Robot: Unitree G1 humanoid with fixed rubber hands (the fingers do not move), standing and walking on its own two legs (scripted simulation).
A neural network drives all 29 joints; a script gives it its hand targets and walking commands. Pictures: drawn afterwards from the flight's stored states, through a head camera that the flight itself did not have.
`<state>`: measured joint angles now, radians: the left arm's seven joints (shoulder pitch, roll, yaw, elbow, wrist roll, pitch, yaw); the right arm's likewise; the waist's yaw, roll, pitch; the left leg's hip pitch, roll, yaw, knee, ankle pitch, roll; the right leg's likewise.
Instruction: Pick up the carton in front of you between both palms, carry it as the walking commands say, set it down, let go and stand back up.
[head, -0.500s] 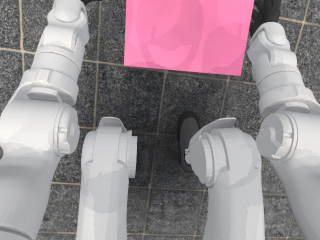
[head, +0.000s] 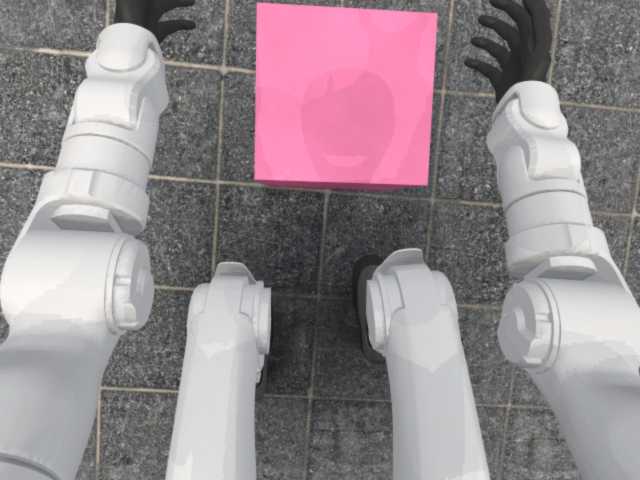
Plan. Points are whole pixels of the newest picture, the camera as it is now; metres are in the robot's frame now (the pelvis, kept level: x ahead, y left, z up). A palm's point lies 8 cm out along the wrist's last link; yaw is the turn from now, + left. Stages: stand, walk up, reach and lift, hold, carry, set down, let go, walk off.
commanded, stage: set down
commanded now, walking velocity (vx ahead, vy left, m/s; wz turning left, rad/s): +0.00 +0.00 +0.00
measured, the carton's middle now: (335, 119) +0.50 -0.05 -0.31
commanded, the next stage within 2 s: let go in 0.66 s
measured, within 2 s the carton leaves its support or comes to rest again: neither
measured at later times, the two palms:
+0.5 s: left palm out of the picture +0.56 +0.16 +0.03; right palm out of the picture +0.50 -0.23 +0.03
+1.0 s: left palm out of the picture +0.47 +0.18 +0.15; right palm out of the picture +0.43 -0.24 +0.15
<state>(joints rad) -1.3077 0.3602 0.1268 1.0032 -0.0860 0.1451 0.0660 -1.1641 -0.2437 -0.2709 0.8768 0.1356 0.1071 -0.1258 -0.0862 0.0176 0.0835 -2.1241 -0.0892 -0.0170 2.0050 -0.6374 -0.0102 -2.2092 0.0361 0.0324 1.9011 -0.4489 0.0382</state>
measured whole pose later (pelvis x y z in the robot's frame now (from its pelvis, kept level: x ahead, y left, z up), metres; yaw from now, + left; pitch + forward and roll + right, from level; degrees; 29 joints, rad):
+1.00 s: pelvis +0.07 -0.01 +0.26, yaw +1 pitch +37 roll +1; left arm -0.60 0.18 0.23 0.67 0.09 0.11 0.02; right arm -0.52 -0.17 -0.23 0.60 -0.07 0.10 0.05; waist -0.06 0.00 -0.08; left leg -1.21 -0.06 -0.07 0.93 -0.37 -0.02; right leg -1.29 0.01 0.03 0.90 -0.26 0.00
